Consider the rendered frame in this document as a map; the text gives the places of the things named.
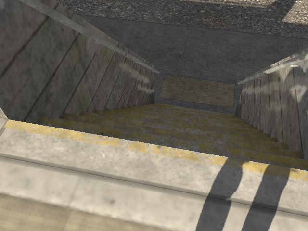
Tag stairs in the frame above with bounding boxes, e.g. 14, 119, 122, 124
37, 103, 308, 171

